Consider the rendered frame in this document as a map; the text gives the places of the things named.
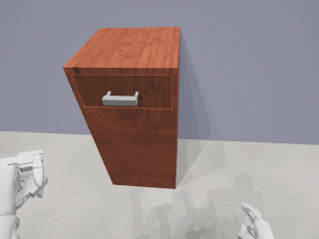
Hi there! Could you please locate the left robot forearm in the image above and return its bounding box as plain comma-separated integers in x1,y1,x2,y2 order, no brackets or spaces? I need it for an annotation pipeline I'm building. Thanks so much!
0,214,20,239

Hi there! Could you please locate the handle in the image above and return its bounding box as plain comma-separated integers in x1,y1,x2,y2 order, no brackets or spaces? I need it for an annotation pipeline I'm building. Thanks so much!
102,91,139,107

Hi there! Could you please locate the drawer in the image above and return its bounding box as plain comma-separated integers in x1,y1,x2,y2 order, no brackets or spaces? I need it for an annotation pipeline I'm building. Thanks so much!
72,74,172,109

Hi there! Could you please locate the cabinet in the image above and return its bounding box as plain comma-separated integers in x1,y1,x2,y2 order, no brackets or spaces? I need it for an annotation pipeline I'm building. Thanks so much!
63,27,180,189

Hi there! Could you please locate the right robot hand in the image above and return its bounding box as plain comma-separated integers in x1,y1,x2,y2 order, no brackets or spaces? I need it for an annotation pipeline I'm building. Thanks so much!
237,202,275,239

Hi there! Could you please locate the left robot hand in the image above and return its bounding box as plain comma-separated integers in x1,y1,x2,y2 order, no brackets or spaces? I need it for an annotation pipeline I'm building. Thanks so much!
0,149,48,215

